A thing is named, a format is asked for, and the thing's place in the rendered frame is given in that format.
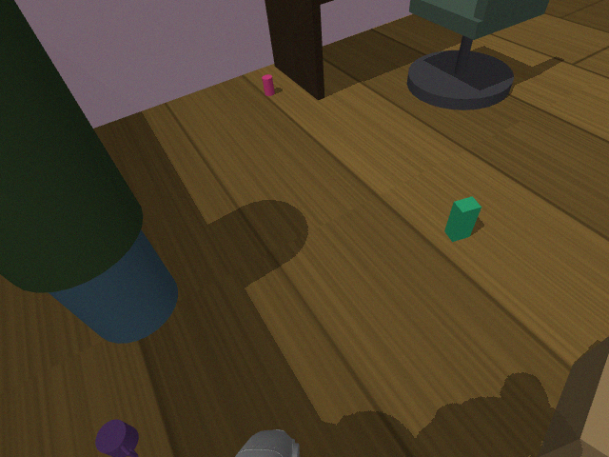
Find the desk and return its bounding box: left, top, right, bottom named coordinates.
left=265, top=0, right=333, bottom=100

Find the potted plant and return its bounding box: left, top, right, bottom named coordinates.
left=0, top=0, right=178, bottom=344

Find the office chair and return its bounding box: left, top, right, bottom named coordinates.
left=407, top=0, right=549, bottom=110

